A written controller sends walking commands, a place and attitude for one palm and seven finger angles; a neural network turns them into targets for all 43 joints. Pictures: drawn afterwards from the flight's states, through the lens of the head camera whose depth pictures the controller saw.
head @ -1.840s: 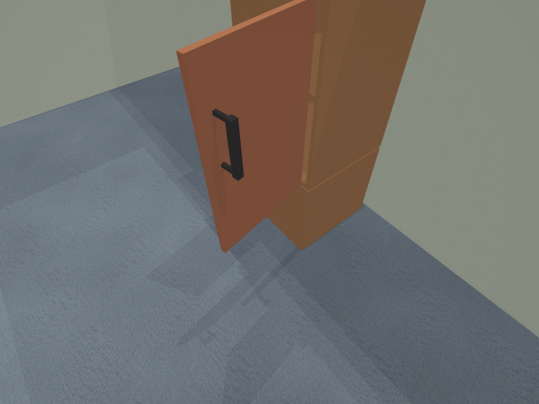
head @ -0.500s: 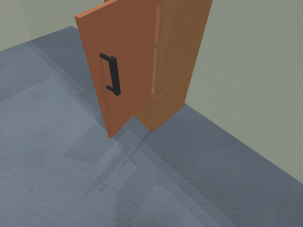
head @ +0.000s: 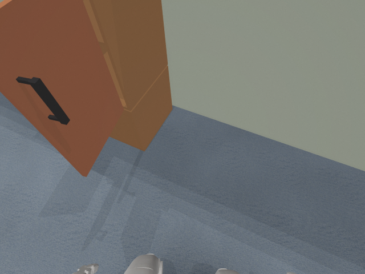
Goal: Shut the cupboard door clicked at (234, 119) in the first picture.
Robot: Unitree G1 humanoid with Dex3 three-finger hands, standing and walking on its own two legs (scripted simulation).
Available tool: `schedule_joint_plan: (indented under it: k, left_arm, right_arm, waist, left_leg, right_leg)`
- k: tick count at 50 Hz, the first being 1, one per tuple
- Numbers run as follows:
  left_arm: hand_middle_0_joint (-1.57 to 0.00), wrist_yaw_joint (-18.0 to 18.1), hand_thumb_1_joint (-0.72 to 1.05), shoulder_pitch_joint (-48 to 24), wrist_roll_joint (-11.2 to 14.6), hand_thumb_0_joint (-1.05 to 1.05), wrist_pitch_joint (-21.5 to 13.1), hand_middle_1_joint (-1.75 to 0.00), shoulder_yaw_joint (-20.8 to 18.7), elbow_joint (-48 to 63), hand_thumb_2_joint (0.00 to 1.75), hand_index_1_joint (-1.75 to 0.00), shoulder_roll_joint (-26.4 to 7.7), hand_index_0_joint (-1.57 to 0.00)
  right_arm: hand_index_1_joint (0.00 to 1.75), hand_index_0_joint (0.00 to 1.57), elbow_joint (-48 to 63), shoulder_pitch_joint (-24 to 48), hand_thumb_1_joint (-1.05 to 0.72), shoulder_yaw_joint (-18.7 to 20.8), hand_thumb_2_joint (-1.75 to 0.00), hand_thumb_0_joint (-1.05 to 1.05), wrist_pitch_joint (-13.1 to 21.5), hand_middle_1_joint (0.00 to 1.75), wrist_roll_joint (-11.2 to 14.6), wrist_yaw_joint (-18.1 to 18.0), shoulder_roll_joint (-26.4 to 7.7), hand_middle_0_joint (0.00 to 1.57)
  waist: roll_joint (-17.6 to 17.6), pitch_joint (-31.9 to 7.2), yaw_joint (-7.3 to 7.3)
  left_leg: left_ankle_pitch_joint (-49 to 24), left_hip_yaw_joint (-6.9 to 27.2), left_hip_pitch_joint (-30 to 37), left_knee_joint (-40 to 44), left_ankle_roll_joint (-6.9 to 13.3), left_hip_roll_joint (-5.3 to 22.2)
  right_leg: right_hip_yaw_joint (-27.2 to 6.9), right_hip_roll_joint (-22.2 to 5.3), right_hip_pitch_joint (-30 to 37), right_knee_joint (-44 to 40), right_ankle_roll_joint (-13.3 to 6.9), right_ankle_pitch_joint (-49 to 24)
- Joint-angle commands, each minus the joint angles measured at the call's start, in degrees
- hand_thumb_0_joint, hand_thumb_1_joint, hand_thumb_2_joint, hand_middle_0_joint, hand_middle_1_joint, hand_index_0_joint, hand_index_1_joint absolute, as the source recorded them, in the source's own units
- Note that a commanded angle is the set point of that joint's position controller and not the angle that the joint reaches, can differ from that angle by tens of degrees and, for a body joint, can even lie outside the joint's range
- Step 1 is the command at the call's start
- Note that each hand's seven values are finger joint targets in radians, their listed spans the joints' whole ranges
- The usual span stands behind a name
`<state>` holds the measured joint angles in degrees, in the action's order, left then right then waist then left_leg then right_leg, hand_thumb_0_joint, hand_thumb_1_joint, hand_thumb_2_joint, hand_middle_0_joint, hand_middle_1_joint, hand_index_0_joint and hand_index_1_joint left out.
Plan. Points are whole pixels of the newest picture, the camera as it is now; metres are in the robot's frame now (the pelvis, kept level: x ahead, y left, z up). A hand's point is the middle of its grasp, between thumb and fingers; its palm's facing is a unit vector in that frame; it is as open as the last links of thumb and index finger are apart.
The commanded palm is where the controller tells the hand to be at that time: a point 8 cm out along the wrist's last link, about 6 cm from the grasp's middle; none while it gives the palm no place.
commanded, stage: walk around to get in front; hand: left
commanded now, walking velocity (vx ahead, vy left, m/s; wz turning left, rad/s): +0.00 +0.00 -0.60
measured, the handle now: (45, 102) +0.49 +0.39 +0.05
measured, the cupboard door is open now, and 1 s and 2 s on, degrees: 100 100 100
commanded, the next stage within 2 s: none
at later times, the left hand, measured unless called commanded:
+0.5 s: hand (129, 257) +0.17 +0.15 -0.16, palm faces -0.27 -0.92 -0.27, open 7.4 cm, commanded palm none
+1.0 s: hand (152, 236) +0.22 +0.10 -0.16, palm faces -0.53 -0.83 -0.20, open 7.4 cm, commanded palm none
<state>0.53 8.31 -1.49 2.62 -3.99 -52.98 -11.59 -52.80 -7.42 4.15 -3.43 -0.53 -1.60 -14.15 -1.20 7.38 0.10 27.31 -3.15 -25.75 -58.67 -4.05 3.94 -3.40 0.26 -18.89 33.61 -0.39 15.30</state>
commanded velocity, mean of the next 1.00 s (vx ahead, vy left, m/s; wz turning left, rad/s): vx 0.00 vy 0.00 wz -0.60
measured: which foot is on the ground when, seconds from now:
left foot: up 0.00-0.12, down 0.14-0.44, up 0.46-0.74, down 0.76-1.00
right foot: down 0.00-0.14, up 0.16-0.42, down 0.44-0.76, up 0.78-1.00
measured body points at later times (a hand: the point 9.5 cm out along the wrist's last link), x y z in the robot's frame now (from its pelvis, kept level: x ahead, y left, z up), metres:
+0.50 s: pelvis +0.00 -0.02 -0.01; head +0.06 -0.05 +0.43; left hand +0.18 +0.20 -0.14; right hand -0.03 -0.29 -0.16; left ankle +0.00 +0.13 -0.70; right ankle -0.02 -0.13 -0.73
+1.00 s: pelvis +0.02 -0.02 +0.01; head +0.07 -0.03 +0.46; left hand +0.24 +0.15 -0.14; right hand -0.08 -0.25 -0.13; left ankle +0.07 +0.10 -0.73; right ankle -0.07 -0.12 -0.67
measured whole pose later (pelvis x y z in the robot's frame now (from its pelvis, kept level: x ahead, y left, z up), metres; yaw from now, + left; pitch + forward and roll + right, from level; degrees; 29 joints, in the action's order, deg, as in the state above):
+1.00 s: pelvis +0.02 -0.02 +0.01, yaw -35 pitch +1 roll -2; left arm -2.4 7.5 -0.9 4.2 -4.9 -52.1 -14.0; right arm -51.8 -13.7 1.4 -0.5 -1.9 -1.8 -11.2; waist -0.3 5.5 -0.4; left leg 16.5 -8.9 -12.9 -29.1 -1.2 7.8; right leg 2.7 -1.1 -26.3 54.6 3.1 25.3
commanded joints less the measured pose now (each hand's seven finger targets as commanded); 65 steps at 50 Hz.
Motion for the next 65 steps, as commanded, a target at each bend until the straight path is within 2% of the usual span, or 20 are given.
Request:
schedule_joint_plan:
  k: [1,5,7,8,12,19,20,21,22,23,36,38,39,44,50,53,54,55,57,65]
  left_arm:
    - [-0.2,0.3,0.9,1.4,-0.5,0.0,-0.8,-0.3,-3.6,4.3,0.9,-0.3,-13.0,-0.2]
    - [-0.2,-0.3,0.9,-1.2,0.5,0.0,-0.2,-0.3,-3.1,5.4,0.9,-0.3,-10.6,-0.2]
    - [-0.2,-1.5,0.9,-1.9,0.8,0.0,-0.1,-0.3,-1.9,8.2,0.9,-0.3,-6.1,-0.2]
    - [-0.2,-1.8,0.9,-3.2,0.1,0.0,-0.2,-0.3,-2.2,8.4,0.9,-0.3,-8.0,-0.2]
    - [-0.2,-3.0,0.9,-1.7,0.4,0.0,0.1,-0.3,-2.0,5.8,0.9,-0.3,-5.6,-0.2]
    - [-0.2,-3.3,0.9,-0.5,0.6,0.0,-0.8,-0.3,-1.5,5.5,0.9,-0.3,-5.8,-0.2]
    - [-0.2,-3.0,0.9,3.2,0.5,0.0,-1.2,-0.3,-2.0,4.3,0.9,-0.3,-7.7,-0.2]
    - [-0.2,-2.1,0.9,7.5,-0.3,0.0,-1.9,-0.3,-3.3,3.1,0.9,-0.3,-14.2,-0.2]
    - [-0.2,-1.2,0.9,10.9,0.4,0.0,-1.9,-0.3,-4.0,2.0,0.9,-0.3,-18.5,-0.2]
    - [-0.2,-0.5,0.9,11.2,0.7,0.0,-1.5,-0.3,-4.1,2.1,0.9,-0.3,-18.0,-0.2]
    - [-0.2,-0.2,0.9,-1.5,0.5,0.0,-0.6,-0.3,-2.9,5.6,0.9,-0.3,-11.6,-0.2]
    - [-0.2,-1.2,0.9,0.6,1.2,0.0,-0.3,-0.3,-1.6,7.6,0.9,-0.3,-5.8,-0.2]
    - [-0.2,-1.8,0.9,-1.4,0.5,0.0,-0.5,-0.3,-2.2,8.3,0.9,-0.3,-8.1,-0.2]
    - [-0.2,-3.1,0.9,-1.4,0.4,0.0,0.0,-0.3,-2.0,5.5,0.9,-0.3,-5.2,-0.2]
    - [-0.2,-3.3,0.9,-4.8,0.4,0.0,-0.4,-0.3,-1.3,6.5,0.9,-0.3,-4.4,-0.2]
    - [-0.2,-3.0,0.9,0.8,0.3,0.0,-1.1,-0.3,-1.6,5.0,0.9,-0.3,-6.5,-0.2]
    - [-0.2,-2.5,0.9,5.1,0.1,0.0,-1.5,-0.3,-2.4,3.5,0.9,-0.3,-10.3,-0.2]
    - [-0.2,-1.3,0.9,8.7,-0.3,0.0,-2.0,-0.3,-3.9,2.5,0.9,-0.3,-17.1,-0.2]
    - [-0.2,0.1,0.9,8.1,0.4,0.0,-1.6,-0.3,-4.0,2.6,0.9,-0.3,-16.6,-0.2]
    - [-0.2,0.2,0.9,1.0,0.0,0.0,-1.4,-0.3,-2.8,4.7,0.9,-0.3,-12.9,-0.2]
  right_arm:
    - [0.3,0.2,4.7,-1.9,-0.9,0.2,-0.9,0.0,1.7,0.3,0.2,-0.3,-2.1,0.2]
    - [0.3,0.2,3.2,-8.7,-0.9,0.3,-0.9,0.0,3.0,0.3,0.3,-1.1,-4.4,0.2]
    - [0.3,0.2,4.0,-10.6,-0.9,1.7,-0.9,0.0,3.8,0.3,-1.3,-1.7,-13.8,0.2]
    - [0.3,0.2,4.3,-9.8,-0.9,1.2,-0.9,0.0,4.0,0.3,-1.4,-1.6,-13.2,0.2]
    - [0.3,0.2,5.7,-4.0,-0.9,0.1,-0.9,0.0,4.1,0.3,-1.6,-1.7,-8.5,0.2]
    - [0.3,0.2,3.6,-7.5,-0.9,1.7,-0.9,0.0,3.2,0.3,-1.1,-0.8,-11.1,0.2]
    - [0.3,0.2,4.1,-6.5,-0.9,1.7,-0.9,0.0,3.1,0.3,-0.8,-0.5,-10.8,0.2]
    - [0.3,0.2,5.5,-6.4,-0.9,1.1,-0.9,0.0,2.9,0.3,0.1,-0.1,-7.1,0.2]
    - [0.3,0.2,8.2,-2.0,-0.9,0.2,-0.9,0.0,2.3,0.3,0.3,-0.2,-5.1,0.2]
    - [0.3,0.2,8.7,-0.2,-0.9,0.1,-0.9,0.0,2.0,0.3,0.1,-0.5,-4.9,0.2]
    - [0.3,0.2,3.5,-9.0,-0.9,0.0,-0.9,0.0,2.9,0.3,0.4,-0.7,-3.9,0.2]
    - [0.3,0.2,4.0,-11.7,-0.9,1.5,-0.9,0.0,3.8,0.3,-1.0,-1.2,-13.4,0.2]
    - [0.3,0.2,4.9,-11.4,-0.9,1.4,-0.9,0.0,3.8,0.3,-1.4,-1.3,-14.5,0.2]
    - [0.3,0.2,5.1,-6.7,-0.9,-0.2,-0.9,0.0,4.3,0.3,-1.5,-1.6,-8.0,0.2]
    - [0.3,0.2,3.0,-10.5,-0.9,1.1,-0.9,0.0,3.6,0.3,-1.5,-0.7,-9.9,0.2]
    - [0.3,0.2,3.1,-8.9,-0.9,1.6,-0.9,0.0,3.3,0.3,-1.0,-0.2,-10.8,0.2]
    - [0.3,0.2,3.9,-8.0,-0.9,1.5,-0.9,0.0,3.1,0.3,-0.4,0.0,-9.2,0.2]
    - [0.3,0.2,7.0,-4.8,-0.9,0.2,-0.9,0.0,2.9,0.3,0.1,0.3,-4.1,0.2]
    - [0.3,0.2,7.5,-1.1,-0.9,0.0,-0.9,0.0,1.7,0.3,0.3,-0.6,-4.8,0.2]
    - [0.3,0.2,4.8,-3.3,-0.9,-0.1,-0.9,0.0,1.5,0.3,0.1,0.0,-3.2,0.2]
  waist:
    - [11.0,-9.7,-0.72]
    - [7.0,-10.6,2.92]
    - [-16.8,-9.1,3.61]
    - [-11.0,-8.3,3.39]
    - [-10.3,-8.4,-0.16]
    - [-11.0,-9.9,0.33]
    - [-6.8,-10.6,-1.77]
    - [10.2,-12.8,-3.56]
    - [18.9,-12.2,-5.87]
    - [11.9,-11.2,-6.25]
    - [8.8,-10.1,2.86]
    - [-19.3,-10.8,2.89]
    - [-12.5,-9.1,3.62]
    - [-9.5,-8.2,0.27]
    - [-11.3,-8.4,2.69]
    - [-9.3,-10.6,-0.27]
    - [-1.1,-12.4,-2.41]
    - [19.8,-12.1,-4.54]
    - [16.1,-10.5,-4.65]
    - [9.0,-10.2,-0.58]
  left_leg:
    - [-1.1,0.6,3.6,10.8,0.6,-1.8]
    - [-11.2,2.0,19.9,33.7,2.2,-0.7]
    - [-16.8,27.9,22.0,45.4,13.5,25.2]
    - [-18.9,28.0,17.1,44.3,16.6,26.5]
    - [-41.7,4.8,19.5,36.7,11.3,14.1]
    - [-38.6,-1.4,17.6,28.8,7.3,14.7]
    - [-34.2,-3.3,13.4,22.5,5.0,12.9]
    - [-16.1,-8.6,0.5,8.8,1.1,6.8]
    - [11.7,-4.0,-7.8,-3.2,-0.4,0.6]
    - [9.7,2.2,-9.3,-7.3,0.4,1.7]
    - [-11.5,1.5,16.8,30.8,1.3,-1.6]
    - [-12.1,27.1,23.6,45.4,10.6,22.8]
    - [-10.8,29.5,16.0,46.2,15.3,27.1]
    - [-41.7,3.9,19.9,37.8,10.3,14.2]
    - [-40.5,-0.8,19.9,35.0,9.9,16.6]
    - [-36.4,-4.2,16.4,26.5,5.8,15.1]
    - [-26.7,-6.9,7.8,18.0,2.8,12.3]
    - [7.1,-10.2,-8.0,3.8,-0.6,2.7]
    - [8.3,2.6,-11.1,-8.6,0.1,2.5]
    - [-2.9,0.7,0.4,8.0,-0.8,-0.4]
  right_leg:
    - [-16.1,-11.9,5.8,-11.0,-10.3,-20.0]
    - [-14.9,-6.7,-4.5,-5.8,-4.6,-11.1]
    - [1.3,3.4,-17.2,19.2,2.0,20.0]
    - [-1.8,0.4,-16.5,28.3,2.1,19.0]
    - [3.4,-1.3,-14.4,30.7,3.9,11.6]
    - [9.9,0.5,3.5,0.2,1.2,2.3]
    - [9.0,-0.2,11.1,-7.1,0.2,-5.7]
    - [-8.4,-13.4,22.4,-12.5,-4.4,-22.3]
    - [-20.7,-23.9,20.5,-13.2,-11.4,-39.0]
    - [-19.3,-22.7,19.1,-11.2,-13.9,-39.4]
    - [-16.0,-8.3,-2.4,-7.8,-6.1,-10.9]
    - [-0.3,4.2,-16.2,14.9,1.3,18.4]
    - [-0.8,1.4,-15.0,26.4,1.8,20.1]
    - [4.0,-1.4,-14.6,31.4,3.9,10.2]
    - [9.2,-0.9,-5.1,11.7,2.5,10.6]
    - [10.2,0.1,7.3,-5.0,0.6,-2.4]
    - [3.2,-5.9,17.9,-9.7,-1.9,-13.2]
    - [-18.3,-22.1,24.4,-13.2,-8.8,-30.8]
    - [-19.9,-20.7,17.0,-13.5,-13.7,-26.0]
    - [-12.7,-12.4,8.9,-11.7,-10.5,-23.2]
